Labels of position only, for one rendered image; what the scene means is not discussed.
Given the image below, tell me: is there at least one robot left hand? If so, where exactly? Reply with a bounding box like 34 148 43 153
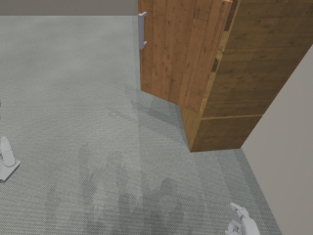
0 100 21 184

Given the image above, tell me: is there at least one handle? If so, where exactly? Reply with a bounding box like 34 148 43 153
138 12 147 49

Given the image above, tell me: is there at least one cupboard door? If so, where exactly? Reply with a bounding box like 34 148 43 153
137 0 233 113

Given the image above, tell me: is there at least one robot right hand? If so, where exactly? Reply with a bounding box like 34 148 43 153
225 202 261 235

